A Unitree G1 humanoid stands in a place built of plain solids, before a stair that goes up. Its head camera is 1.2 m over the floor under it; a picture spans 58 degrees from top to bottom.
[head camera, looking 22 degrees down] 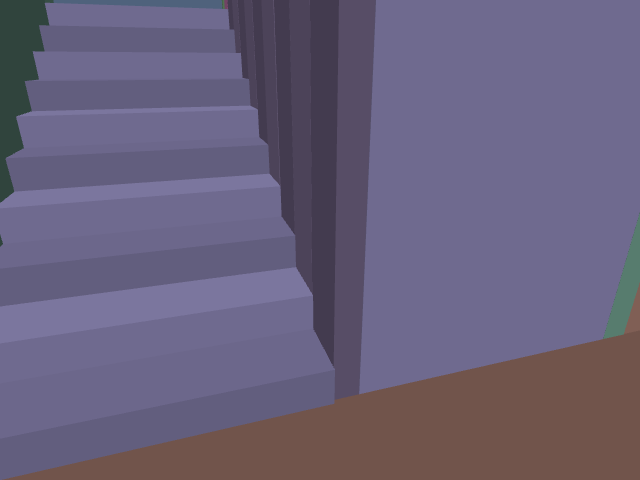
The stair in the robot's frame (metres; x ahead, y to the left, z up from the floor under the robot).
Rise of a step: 0.16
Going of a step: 0.28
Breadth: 1.24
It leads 17 degrees to the left of straight ahead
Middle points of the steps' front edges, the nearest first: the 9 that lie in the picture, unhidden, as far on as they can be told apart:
1.11 0.53 0.16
1.38 0.62 0.32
1.65 0.70 0.48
1.92 0.79 0.64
2.19 0.87 0.80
2.46 0.96 0.96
2.73 1.04 1.12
3.00 1.12 1.28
3.27 1.21 1.44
